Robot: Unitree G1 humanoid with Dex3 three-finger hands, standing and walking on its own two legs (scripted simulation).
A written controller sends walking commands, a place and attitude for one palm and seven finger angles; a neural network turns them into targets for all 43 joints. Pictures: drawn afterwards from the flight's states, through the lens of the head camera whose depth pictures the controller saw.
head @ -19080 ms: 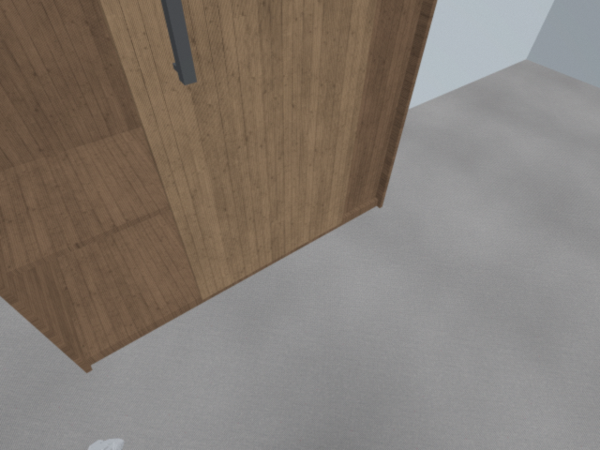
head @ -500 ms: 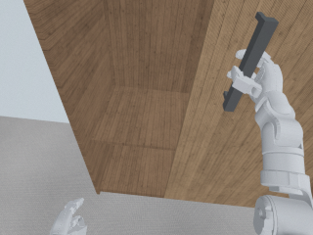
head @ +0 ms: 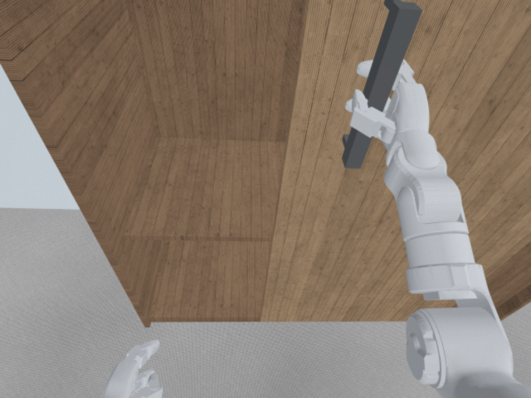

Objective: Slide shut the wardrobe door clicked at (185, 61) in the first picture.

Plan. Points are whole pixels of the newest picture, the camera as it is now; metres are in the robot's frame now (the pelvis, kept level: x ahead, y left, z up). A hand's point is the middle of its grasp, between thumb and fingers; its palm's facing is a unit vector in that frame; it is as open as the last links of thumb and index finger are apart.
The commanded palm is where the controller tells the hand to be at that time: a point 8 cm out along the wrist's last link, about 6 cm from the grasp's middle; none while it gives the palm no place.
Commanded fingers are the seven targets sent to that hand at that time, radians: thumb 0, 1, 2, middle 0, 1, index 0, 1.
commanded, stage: tug the door sideways, standing still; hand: right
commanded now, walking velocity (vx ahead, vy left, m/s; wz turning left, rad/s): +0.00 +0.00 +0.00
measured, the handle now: (369, 90) +0.49 -0.13 +0.25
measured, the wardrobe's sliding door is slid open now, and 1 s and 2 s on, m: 0.41 0.39 0.16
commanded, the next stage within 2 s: step sideways, sliding the door along in 0.24 s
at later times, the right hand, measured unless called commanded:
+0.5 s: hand (355, 116) +0.43 -0.10 +0.24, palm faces +0.06 +0.99 -0.12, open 6.5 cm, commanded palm +0.42 -0.13 +0.25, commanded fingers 0.00 -0.90 -0.90 0.45 1.40 0.45 1.40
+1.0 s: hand (343, 113) +0.44 -0.09 +0.23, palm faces +0.28 +0.95 -0.11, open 6.6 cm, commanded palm +0.41 -0.06 +0.24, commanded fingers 0.00 -0.90 -0.90 0.45 1.40 0.45 1.40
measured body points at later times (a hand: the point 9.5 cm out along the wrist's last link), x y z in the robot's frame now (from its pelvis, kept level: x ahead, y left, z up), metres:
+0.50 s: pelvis -0.03 +0.00 +0.00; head +0.00 +0.03 +0.44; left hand +0.11 +0.24 -0.12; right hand +0.42 -0.15 +0.24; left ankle -0.09 +0.12 -0.73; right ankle +0.03 -0.13 -0.73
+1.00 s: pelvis +0.00 +0.12 -0.02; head +0.09 +0.11 +0.42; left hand +0.18 +0.32 -0.15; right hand +0.42 -0.14 +0.24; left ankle +0.07 +0.26 -0.73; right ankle +0.02 -0.10 -0.73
